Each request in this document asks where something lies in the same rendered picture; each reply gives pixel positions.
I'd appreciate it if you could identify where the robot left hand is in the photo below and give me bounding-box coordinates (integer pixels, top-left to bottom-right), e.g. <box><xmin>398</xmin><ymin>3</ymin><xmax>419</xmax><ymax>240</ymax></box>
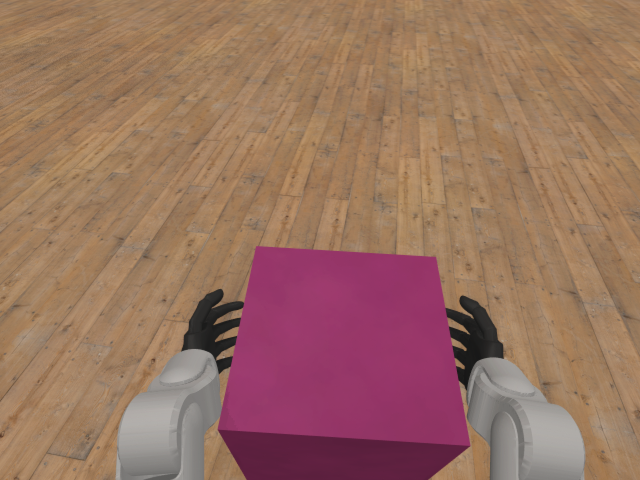
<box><xmin>181</xmin><ymin>289</ymin><xmax>244</xmax><ymax>374</ymax></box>

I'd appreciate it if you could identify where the robot right forearm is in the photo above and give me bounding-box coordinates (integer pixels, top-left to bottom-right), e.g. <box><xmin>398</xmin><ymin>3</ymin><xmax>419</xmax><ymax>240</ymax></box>
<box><xmin>466</xmin><ymin>357</ymin><xmax>585</xmax><ymax>480</ymax></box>

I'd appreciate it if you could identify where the robot right hand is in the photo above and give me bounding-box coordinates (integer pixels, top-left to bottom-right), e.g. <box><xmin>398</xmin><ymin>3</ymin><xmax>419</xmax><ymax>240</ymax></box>
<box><xmin>446</xmin><ymin>296</ymin><xmax>504</xmax><ymax>391</ymax></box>

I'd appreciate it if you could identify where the carton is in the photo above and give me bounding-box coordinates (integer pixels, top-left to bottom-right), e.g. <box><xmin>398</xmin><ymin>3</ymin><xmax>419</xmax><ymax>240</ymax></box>
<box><xmin>218</xmin><ymin>246</ymin><xmax>471</xmax><ymax>480</ymax></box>

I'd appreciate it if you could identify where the robot left forearm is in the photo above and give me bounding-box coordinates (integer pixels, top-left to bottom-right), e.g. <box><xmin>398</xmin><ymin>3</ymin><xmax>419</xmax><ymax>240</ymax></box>
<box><xmin>115</xmin><ymin>349</ymin><xmax>222</xmax><ymax>480</ymax></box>

